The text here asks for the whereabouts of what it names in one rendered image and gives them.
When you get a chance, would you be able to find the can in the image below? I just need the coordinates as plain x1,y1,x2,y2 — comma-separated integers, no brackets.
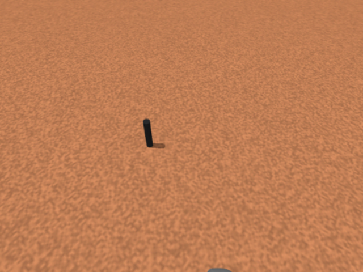
143,119,153,147

